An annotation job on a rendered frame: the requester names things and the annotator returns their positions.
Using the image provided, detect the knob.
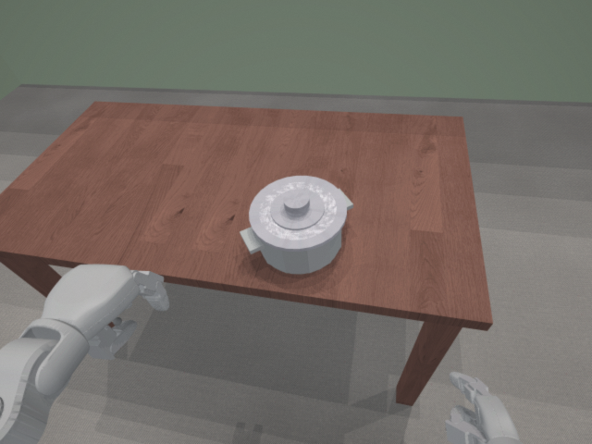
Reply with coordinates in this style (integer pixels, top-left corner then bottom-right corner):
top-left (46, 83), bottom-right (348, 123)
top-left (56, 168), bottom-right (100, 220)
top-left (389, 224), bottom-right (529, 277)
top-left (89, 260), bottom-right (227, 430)
top-left (283, 190), bottom-right (310, 214)

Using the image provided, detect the robot left hand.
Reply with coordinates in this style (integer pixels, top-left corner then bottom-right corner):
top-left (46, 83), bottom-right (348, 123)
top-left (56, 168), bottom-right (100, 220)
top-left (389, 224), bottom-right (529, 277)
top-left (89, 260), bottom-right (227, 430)
top-left (41, 265), bottom-right (169, 360)

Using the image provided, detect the robot right hand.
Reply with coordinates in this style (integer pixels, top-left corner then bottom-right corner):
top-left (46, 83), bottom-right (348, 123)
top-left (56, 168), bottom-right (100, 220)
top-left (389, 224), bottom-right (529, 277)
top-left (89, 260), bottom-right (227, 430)
top-left (445, 372), bottom-right (520, 444)

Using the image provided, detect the pot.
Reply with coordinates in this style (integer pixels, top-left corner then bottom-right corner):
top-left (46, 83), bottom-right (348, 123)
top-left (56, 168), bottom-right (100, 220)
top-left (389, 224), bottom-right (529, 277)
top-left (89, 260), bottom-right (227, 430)
top-left (240, 189), bottom-right (353, 274)

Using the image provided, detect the table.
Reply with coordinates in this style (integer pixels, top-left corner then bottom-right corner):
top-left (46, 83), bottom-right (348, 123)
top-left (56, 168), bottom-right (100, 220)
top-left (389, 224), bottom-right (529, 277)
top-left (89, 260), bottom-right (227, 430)
top-left (0, 102), bottom-right (493, 406)

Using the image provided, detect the lid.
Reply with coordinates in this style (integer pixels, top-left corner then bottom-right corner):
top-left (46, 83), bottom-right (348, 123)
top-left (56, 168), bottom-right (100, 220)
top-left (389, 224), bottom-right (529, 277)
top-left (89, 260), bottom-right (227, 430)
top-left (249, 176), bottom-right (347, 252)

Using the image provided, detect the left robot forearm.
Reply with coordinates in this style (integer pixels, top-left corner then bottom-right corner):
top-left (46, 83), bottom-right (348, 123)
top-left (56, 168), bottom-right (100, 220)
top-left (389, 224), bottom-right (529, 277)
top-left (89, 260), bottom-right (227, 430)
top-left (0, 318), bottom-right (90, 444)

